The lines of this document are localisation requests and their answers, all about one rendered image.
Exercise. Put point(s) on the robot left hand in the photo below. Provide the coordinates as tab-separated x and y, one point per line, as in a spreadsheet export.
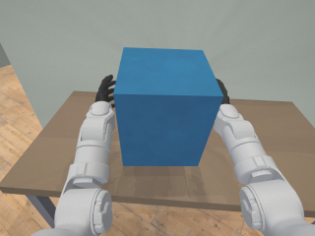
104	90

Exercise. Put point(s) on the robot right hand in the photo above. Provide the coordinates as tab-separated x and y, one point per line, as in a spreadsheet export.
225	99

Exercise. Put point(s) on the left robot upper arm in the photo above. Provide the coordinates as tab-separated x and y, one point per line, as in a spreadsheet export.
81	212

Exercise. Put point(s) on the table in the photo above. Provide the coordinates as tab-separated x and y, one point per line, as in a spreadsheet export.
284	132

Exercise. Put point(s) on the right robot upper arm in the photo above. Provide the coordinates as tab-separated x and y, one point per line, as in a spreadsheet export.
273	208

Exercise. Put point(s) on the robot left forearm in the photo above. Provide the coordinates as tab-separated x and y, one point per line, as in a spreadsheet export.
90	168

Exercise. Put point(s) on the robot right forearm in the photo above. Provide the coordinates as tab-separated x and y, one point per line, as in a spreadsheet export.
251	163

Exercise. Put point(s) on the carton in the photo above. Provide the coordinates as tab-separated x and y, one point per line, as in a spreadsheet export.
166	103

